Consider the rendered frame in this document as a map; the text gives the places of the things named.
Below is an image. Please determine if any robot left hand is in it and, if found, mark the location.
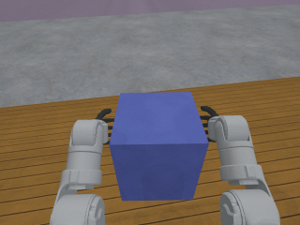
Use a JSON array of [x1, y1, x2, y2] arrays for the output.
[[95, 109, 115, 145]]

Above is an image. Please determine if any robot right forearm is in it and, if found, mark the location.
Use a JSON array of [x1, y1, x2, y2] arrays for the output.
[[207, 115, 280, 223]]

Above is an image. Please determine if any carton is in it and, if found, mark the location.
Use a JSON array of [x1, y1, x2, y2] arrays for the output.
[[109, 92, 209, 202]]

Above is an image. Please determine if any left robot upper arm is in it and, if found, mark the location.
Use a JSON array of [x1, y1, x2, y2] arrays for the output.
[[51, 194, 106, 225]]

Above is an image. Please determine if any robot left forearm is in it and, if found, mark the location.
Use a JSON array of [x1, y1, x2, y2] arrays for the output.
[[49, 119, 109, 225]]

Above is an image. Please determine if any right robot upper arm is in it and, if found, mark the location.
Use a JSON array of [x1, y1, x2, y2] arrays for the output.
[[219, 189, 280, 225]]

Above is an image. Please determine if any robot right hand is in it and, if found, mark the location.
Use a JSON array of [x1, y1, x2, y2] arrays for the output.
[[200, 106, 219, 143]]

